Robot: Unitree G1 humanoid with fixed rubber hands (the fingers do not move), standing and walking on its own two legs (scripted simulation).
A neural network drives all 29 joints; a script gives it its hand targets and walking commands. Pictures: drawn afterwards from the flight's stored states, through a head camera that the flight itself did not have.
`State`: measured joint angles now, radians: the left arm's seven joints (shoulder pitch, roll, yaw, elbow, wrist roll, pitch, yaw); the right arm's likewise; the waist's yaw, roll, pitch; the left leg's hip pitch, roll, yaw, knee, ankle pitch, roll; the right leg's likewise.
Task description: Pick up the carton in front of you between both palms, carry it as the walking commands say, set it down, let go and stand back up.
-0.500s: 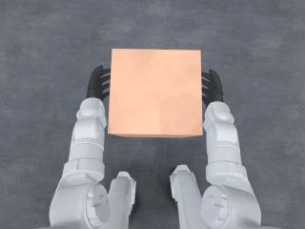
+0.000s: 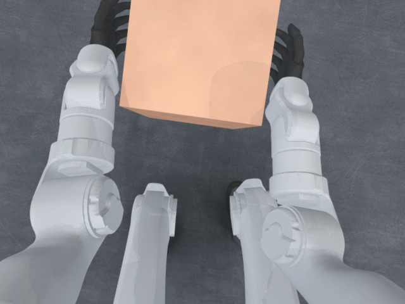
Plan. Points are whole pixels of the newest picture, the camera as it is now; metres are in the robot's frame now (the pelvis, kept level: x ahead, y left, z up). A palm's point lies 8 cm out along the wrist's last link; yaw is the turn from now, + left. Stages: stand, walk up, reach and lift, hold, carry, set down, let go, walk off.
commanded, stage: set down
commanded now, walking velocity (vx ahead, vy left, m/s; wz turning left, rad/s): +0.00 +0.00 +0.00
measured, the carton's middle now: (198, 69) +0.53 +0.00 -0.18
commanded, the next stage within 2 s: none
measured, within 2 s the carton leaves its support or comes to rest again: rests again in 1.66 s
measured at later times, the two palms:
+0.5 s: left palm (133, 54) +0.58 +0.15 -0.25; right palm (267, 74) +0.53 -0.15 -0.24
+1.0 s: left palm (133, 64) +0.57 +0.15 -0.28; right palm (264, 79) +0.53 -0.15 -0.27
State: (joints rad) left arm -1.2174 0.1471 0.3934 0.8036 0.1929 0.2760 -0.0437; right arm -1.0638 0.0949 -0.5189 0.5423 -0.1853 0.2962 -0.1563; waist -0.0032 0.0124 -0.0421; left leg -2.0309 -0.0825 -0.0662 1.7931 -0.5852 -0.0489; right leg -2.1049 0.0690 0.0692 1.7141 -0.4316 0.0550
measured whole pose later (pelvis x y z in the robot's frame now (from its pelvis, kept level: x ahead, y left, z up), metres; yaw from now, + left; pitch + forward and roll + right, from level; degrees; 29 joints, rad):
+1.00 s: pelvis +0.00 +0.02 -0.10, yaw -2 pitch +41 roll -4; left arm -1.56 0.36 0.10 1.11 0.07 0.23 0.01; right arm -1.43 -0.10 -0.51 0.93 -0.06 0.21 -0.16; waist -0.07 -0.06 0.30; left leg -2.22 -0.11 -0.07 2.20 -0.69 -0.03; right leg -2.28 0.08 0.05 2.07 -0.51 0.10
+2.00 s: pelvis -0.01 +0.01 -0.11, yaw -2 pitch +38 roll -5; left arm -1.70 0.55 -0.10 1.20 -0.18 0.13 -0.01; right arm -1.47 -0.22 -0.35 1.03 0.13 0.08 -0.17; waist -0.07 0.00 0.40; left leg -2.20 -0.11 -0.08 2.23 -0.68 -0.03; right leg -2.24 0.04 0.02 2.10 -0.52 0.09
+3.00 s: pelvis +0.03 +0.01 +0.15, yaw +0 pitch +46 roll -1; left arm -1.38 0.47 0.24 1.06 0.10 0.20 -0.14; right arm -1.09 -0.04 -0.42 0.63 -0.04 0.23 -0.16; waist -0.11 0.01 0.02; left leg -1.59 -0.05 -0.07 1.20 -0.41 -0.02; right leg -1.63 0.02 0.05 1.13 -0.30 0.04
